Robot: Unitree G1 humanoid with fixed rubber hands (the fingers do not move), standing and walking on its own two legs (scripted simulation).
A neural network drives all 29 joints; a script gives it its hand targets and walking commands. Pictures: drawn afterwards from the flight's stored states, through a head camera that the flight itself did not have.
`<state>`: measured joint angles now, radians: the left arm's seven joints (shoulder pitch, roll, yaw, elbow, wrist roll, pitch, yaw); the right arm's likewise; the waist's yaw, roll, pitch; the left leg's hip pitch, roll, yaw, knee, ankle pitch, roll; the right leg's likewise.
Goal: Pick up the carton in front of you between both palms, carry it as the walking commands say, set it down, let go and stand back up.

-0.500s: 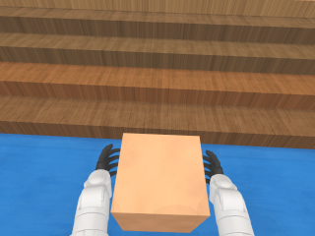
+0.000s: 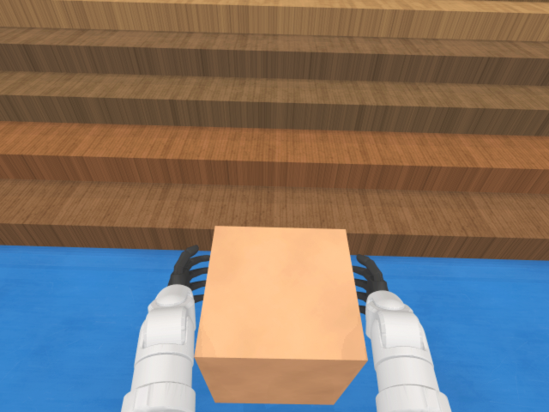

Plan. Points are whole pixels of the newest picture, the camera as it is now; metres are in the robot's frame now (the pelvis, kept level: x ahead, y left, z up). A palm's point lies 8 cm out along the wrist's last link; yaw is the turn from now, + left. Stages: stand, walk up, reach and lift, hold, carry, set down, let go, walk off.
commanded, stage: reach and lift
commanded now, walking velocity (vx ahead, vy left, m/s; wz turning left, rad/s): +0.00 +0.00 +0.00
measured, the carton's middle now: (277, 320) +0.31 +0.00 -0.05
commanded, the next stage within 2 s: hold in 0.62 s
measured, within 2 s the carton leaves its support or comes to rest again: neither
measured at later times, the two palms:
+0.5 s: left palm (179, 288) +0.31 +0.15 +0.05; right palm (377, 293) +0.30 -0.15 +0.04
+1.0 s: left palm (175, 287) +0.30 +0.15 +0.06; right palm (382, 295) +0.29 -0.15 +0.05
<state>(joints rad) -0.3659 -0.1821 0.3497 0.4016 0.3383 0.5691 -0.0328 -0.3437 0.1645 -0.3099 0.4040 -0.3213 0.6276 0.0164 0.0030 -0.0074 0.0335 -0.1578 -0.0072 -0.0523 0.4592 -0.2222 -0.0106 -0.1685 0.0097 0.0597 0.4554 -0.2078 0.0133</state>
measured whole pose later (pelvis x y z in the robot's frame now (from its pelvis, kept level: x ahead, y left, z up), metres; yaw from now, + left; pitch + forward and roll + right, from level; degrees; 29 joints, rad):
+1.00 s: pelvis +0.01 +0.00 +0.00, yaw +0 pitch -6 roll +0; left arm -0.28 -0.16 0.23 0.21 0.26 0.75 -0.01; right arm -0.24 0.15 -0.19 0.20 -0.26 0.80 0.00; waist 0.01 -0.01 -0.01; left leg -0.11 0.00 -0.06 0.44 -0.29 -0.02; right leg -0.12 0.01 0.05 0.43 -0.27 0.01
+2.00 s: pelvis +0.46 +0.00 -0.01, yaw +2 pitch +5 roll +1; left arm -0.22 -0.14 0.12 -0.54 0.02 1.25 0.14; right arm -0.19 0.13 -0.12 -0.59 -0.05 1.31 -0.14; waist 0.04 -0.03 -0.14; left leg -0.54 0.06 0.20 0.55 -0.14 0.03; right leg 0.01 -0.04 -0.20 0.35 -0.43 0.00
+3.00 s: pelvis +1.10 +0.08 +0.07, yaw +1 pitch +3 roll +3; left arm -0.62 -0.09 0.32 -0.21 0.03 1.18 0.15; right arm -0.63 0.08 -0.22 -0.16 -0.01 1.21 -0.19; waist -0.15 -0.07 0.09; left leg -0.72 -0.05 0.18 1.04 -0.38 0.12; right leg -0.55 0.05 0.11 1.69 -0.25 -0.07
